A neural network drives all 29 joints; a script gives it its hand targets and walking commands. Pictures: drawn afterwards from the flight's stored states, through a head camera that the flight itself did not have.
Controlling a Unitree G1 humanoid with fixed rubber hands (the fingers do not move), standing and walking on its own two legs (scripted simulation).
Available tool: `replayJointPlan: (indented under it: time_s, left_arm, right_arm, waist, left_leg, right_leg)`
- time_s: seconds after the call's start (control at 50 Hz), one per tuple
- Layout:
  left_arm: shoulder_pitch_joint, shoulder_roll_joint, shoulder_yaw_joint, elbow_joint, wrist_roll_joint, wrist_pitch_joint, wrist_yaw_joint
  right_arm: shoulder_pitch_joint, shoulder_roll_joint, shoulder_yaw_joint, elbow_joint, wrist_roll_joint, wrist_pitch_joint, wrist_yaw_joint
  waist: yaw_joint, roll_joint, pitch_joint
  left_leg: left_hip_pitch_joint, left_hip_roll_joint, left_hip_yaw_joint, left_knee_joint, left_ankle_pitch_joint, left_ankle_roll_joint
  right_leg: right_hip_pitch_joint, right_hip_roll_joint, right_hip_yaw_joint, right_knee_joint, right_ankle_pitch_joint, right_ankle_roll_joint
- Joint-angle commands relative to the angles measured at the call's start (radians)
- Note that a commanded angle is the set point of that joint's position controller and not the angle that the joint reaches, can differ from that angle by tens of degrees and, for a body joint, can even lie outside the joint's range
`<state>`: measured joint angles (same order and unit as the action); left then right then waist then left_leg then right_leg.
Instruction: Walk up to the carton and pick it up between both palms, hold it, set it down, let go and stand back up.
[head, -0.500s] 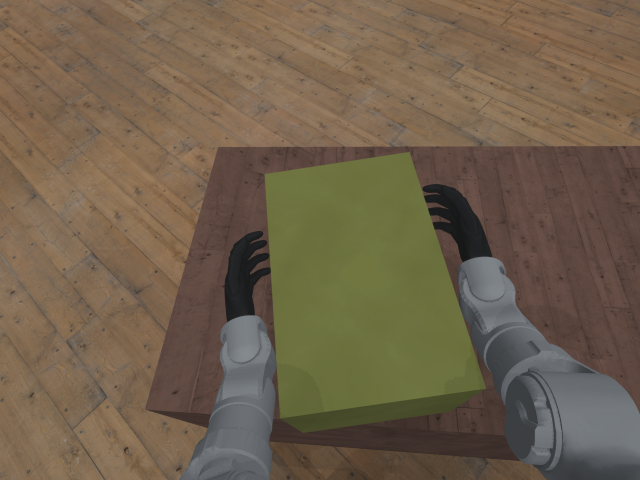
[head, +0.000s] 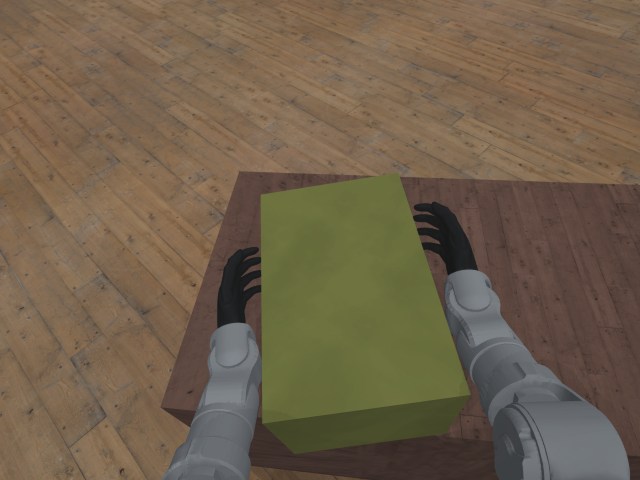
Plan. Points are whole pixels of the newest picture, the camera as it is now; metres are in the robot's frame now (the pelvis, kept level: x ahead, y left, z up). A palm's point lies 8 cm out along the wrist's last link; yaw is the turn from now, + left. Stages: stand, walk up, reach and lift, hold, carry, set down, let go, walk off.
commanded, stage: reach and lift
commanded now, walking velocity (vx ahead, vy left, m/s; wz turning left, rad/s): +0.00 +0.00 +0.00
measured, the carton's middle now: (348, 308) +0.38 +0.02 -0.03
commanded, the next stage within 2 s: hold in 1.94 s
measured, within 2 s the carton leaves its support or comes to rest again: neither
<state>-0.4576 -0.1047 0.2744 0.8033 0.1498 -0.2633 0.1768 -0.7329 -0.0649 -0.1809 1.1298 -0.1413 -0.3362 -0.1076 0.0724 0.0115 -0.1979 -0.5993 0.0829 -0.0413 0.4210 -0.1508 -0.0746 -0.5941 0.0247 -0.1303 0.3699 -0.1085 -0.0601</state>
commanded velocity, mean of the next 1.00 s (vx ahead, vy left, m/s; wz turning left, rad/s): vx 0.00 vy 0.00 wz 0.00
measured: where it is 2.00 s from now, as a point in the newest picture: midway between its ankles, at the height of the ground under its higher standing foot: outside the picture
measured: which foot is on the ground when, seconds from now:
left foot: down 0.00-1.00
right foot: down 0.00-1.00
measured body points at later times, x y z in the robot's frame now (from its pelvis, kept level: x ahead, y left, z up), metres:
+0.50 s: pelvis +0.00 +0.01 +0.01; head +0.00 +0.02 +0.46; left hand +0.37 +0.16 +0.08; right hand +0.40 -0.13 +0.11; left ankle +0.01 +0.17 -0.74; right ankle +0.03 -0.08 -0.74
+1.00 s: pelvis +0.00 +0.03 +0.01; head +0.00 +0.05 +0.46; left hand +0.37 +0.16 +0.12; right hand +0.38 -0.14 +0.12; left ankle +0.01 +0.17 -0.74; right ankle +0.03 -0.08 -0.74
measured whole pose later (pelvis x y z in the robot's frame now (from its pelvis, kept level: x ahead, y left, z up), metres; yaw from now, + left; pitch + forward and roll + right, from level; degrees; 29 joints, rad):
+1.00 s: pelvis +0.00 +0.03 +0.01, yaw +0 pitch -2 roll -1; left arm -0.41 -0.09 0.16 0.27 0.20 0.33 0.08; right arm -0.52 -0.03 -0.13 0.61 0.09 0.08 -0.15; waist -0.05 -0.04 0.02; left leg -0.12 0.04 -0.01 0.33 -0.17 -0.03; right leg -0.11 -0.01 -0.11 0.26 -0.11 -0.01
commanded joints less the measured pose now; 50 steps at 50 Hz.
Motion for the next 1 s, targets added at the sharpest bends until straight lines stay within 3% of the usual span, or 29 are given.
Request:
replayJointPlan:
  time_s: [0.0,0.06,0.18,0.26,0.28,0.34,0.36,0.42,0.46,0.56,0.62,0.72,0.82,0.88,0.94,0.98]
  left_arm:
    - [-0.764,-0.635,-0.411,-0.190,0.021,-0.046,-0.058]
    - [-0.794,-0.618,-0.400,-0.167,0.020,-0.018,-0.075]
    - [-0.775,-0.613,-0.394,-0.173,0.022,0.044,-0.102]
    - [-0.795,-0.590,-0.403,-0.217,0.016,0.095,-0.114]
    - [-0.789,-0.591,-0.405,-0.273,0.009,0.101,-0.113]
    - [-0.777,-0.571,-0.408,-0.264,0.014,0.166,-0.132]
    - [-0.796,-0.577,-0.420,-0.325,0.004,0.176,-0.133]
    - [-0.803,-0.580,-0.450,-0.370,-0.012,0.229,-0.136]
    - [-0.799,-0.568,-0.439,-0.357,0.003,0.277,-0.149]
    - [-0.780,-0.579,-0.446,-0.424,0.010,0.361,-0.165]
    - [-0.780,-0.576,-0.443,-0.450,0.025,0.400,-0.178]
    - [-0.708,-0.578,-0.462,-0.481,0.042,0.456,-0.187]
    - [-0.657,-0.591,-0.517,-0.570,0.027,0.506,-0.187]
    - [-0.631,-0.586,-0.560,-0.621,0.009,0.535,-0.188]
    - [-0.606,-0.592,-0.593,-0.683,-0.001,0.563,-0.189]
    - [-0.601,-0.573,-0.585,-0.667,0.005,0.592,-0.199]
  right_arm:
    - [-0.472,0.651,0.279,-0.143,-0.049,-0.041,0.139]
    - [-0.445,0.665,0.280,-0.104,-0.037,0.009,0.137]
    - [-0.452,0.699,0.372,-0.211,0.049,0.073,0.125]
    - [-0.460,0.706,0.408,-0.272,0.098,0.121,0.118]
    - [-0.475,0.717,0.434,-0.359,0.122,0.124,0.119]
    - [-0.463,0.716,0.467,-0.376,0.150,0.178,0.105]
    - [-0.472,0.730,0.475,-0.420,0.164,0.187,0.103]
    - [-0.481,0.713,0.478,-0.464,0.192,0.226,0.099]
    - [-0.463,0.712,0.463,-0.440,0.183,0.263,0.094]
    - [-0.488,0.689,0.422,-0.495,0.189,0.288,0.101]
    - [-0.464,0.669,0.387,-0.468,0.165,0.302,0.106]
    - [-0.472,0.642,0.406,-0.537,0.178,0.297,0.114]
    - [-0.511,0.625,0.457,-0.685,0.214,0.290,0.110]
    - [-0.500,0.641,0.511,-0.770,0.242,0.303,0.093]
    - [-0.481,0.637,0.533,-0.831,0.257,0.325,0.084]
    - [-0.461,0.631,0.532,-0.824,0.254,0.349,0.076]
  waist:
    - [-0.035,-0.026,-0.628]
    - [-0.049,-0.010,-0.545]
    - [-0.041,-0.015,-0.496]
    - [-0.050,-0.037,-0.452]
    - [-0.029,-0.045,-0.477]
    - [-0.048,-0.067,-0.409]
    - [-0.045,-0.063,-0.426]
    - [-0.059,-0.048,-0.393]
    - [-0.074,-0.047,-0.314]
    - [-0.093,-0.019,-0.283]
    - [-0.114,-0.013,-0.232]
    - [-0.112,-0.003,-0.224]
    - [-0.102,-0.006,-0.262]
    - [-0.109,-0.022,-0.280]
    - [-0.115,-0.003,-0.284]
    - [-0.125,-0.016,-0.219]
  left_leg:
    - [0.202,-0.085,0.062,0.000,0.267,0.029]
    - [0.196,-0.090,0.062,-0.021,0.226,0.030]
    - [0.228,-0.098,0.047,-0.027,0.246,0.040]
    - [0.236,-0.103,0.036,-0.036,0.217,0.046]
    - [0.247,-0.106,0.036,-0.034,0.235,0.049]
    - [0.256,-0.113,0.028,-0.045,0.188,0.057]
    - [0.279,-0.111,0.024,-0.048,0.195,0.058]
    - [0.339,-0.118,0.025,-0.051,0.209,0.054]
    - [0.354,-0.121,0.024,-0.074,0.157,0.059]
    - [0.437,-0.116,0.030,-0.092,0.155,0.056]
    - [0.475,-0.112,0.029,-0.116,0.142,0.054]
    - [0.550,-0.105,0.031,-0.126,0.178,0.048]
    - [0.593,-0.101,0.029,-0.115,0.220,0.047]
    - [0.608,-0.106,0.029,-0.103,0.252,0.048]
    - [0.622,-0.114,0.025,-0.098,0.268,0.037]
    - [0.600,-0.114,0.028,-0.110,0.223,0.039]
  right_leg:
    - [0.483,0.018,0.048,0.026,0.197,0.048]
    - [0.498,0.009,0.054,0.005,0.159,0.053]
    - [0.577,-0.003,0.072,0.012,0.239,0.070]
    - [0.617,-0.005,0.078,0.001,0.232,0.075]
    - [0.633,-0.007,0.079,0.011,0.261,0.078]
    - [0.663,-0.013,0.094,0.002,0.268,0.084]
    - [0.667,-0.011,0.090,0.006,0.270,0.084]
    - [0.641,-0.007,0.085,-0.013,0.235,0.078]
    - [0.620,-0.012,0.088,-0.036,0.180,0.076]
    - [0.596,-0.002,0.062,-0.062,0.119,0.062]
    - [0.591,0.001,0.051,-0.088,0.078,0.057]
    - [0.598,0.008,0.041,-0.108,0.097,0.056]
    - [0.616,0.016,0.031,-0.107,0.125,0.055]
    - [0.655,0.016,0.034,-0.097,0.193,0.057]
    - [0.669,0.017,0.032,-0.090,0.215,0.065]
    - [0.667,0.016,0.035,-0.102,0.180,0.070]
